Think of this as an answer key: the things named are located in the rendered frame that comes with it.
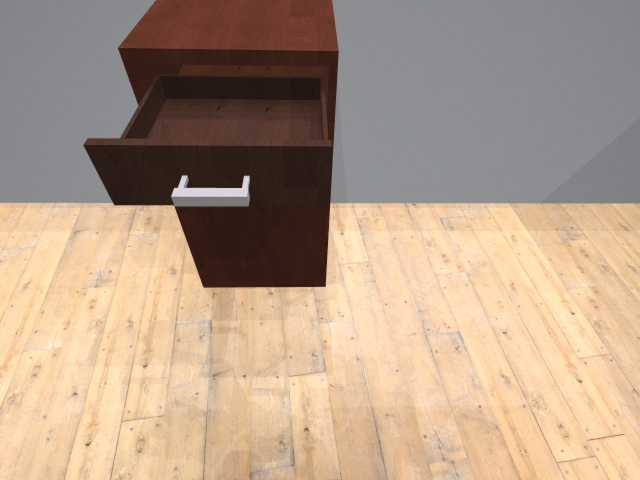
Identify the drawer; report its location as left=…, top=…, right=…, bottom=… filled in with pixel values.
left=83, top=74, right=332, bottom=206

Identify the cabinet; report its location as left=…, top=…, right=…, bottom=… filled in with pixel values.
left=118, top=0, right=339, bottom=288

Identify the handle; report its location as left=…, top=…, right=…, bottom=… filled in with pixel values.
left=171, top=176, right=250, bottom=207

